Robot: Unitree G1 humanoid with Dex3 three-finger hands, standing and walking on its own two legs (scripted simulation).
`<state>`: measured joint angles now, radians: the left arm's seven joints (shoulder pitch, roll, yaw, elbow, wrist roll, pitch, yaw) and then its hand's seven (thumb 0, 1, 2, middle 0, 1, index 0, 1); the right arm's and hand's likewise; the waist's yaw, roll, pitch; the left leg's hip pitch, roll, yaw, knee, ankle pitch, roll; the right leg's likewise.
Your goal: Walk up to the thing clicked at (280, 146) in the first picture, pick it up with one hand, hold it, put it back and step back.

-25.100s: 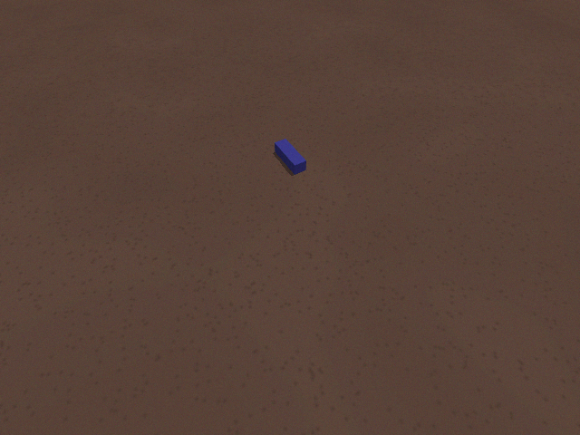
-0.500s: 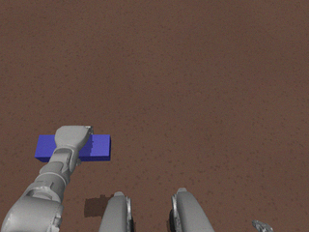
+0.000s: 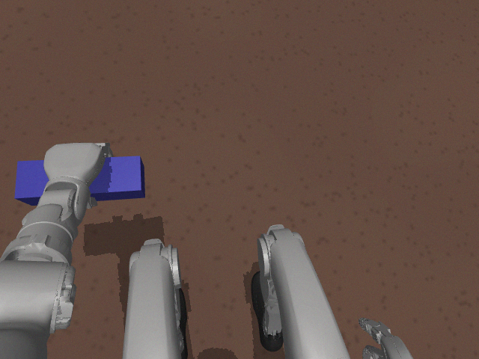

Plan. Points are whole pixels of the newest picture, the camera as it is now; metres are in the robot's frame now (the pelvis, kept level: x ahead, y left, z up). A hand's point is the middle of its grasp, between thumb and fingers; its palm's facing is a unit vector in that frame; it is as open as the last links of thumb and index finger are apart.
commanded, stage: crouch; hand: left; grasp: from above
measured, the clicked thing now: (86, 180) +0.44 +0.25 -0.18
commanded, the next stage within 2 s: lower in 0.82 s
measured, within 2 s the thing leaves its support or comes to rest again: neither
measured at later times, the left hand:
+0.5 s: hand (100, 183) +0.45 +0.24 -0.26, palm faces -0.47 -0.01 -0.88, open 9.9 cm
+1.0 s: hand (106, 184) +0.46 +0.25 -0.30, palm faces -0.47 -0.01 -0.88, open 9.9 cm
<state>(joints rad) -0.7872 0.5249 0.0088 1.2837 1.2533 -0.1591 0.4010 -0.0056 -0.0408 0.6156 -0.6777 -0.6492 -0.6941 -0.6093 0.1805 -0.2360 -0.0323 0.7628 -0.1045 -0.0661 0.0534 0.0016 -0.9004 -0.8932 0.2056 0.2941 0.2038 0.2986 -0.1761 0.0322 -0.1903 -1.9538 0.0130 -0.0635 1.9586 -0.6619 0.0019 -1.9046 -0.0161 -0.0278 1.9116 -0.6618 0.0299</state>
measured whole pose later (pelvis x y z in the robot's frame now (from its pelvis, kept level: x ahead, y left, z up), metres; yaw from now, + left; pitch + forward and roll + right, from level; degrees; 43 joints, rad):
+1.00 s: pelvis -0.01 -0.01 -0.12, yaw -3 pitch +35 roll -7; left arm -0.97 0.71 0.10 1.49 1.30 -0.21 0.43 -0.01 -0.04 0.61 -0.68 -0.64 -0.70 -0.60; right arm 0.16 -0.27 0.04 0.77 -0.16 -0.08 0.14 0.00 -0.91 -0.90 0.20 0.29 0.20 0.30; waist -0.25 -0.01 -0.06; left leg -2.29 0.02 -0.12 2.36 -0.69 -0.01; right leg -2.23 0.01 -0.06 2.29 -0.68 0.03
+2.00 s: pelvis -0.01 +0.00 -0.17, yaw -8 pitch +29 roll -11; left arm -0.99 0.91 0.18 1.67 1.36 -0.25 0.59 -0.01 -0.03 0.60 -0.68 -0.64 -0.69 -0.60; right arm 0.11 -0.32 0.17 0.74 -0.26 -0.17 0.22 0.00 -0.90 -0.89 0.20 0.30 0.20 0.30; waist -0.35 -0.09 0.09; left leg -2.37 0.01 -0.22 2.56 -0.72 -0.02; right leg -2.28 0.04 -0.13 2.41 -0.67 0.05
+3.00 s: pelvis -0.01 +0.00 -0.17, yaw -11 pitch +27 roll -13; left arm -1.03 0.99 0.13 1.75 1.34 -0.26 0.64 -0.01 -0.13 0.74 -0.44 -0.73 -0.44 -0.73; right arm 0.10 -0.35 0.27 0.71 -0.29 -0.25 0.27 0.00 -0.90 -0.89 0.20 0.30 0.20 0.30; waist -0.38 -0.14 0.15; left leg -2.35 0.02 -0.26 2.58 -0.73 -0.01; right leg -2.24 0.06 -0.16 2.40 -0.65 0.06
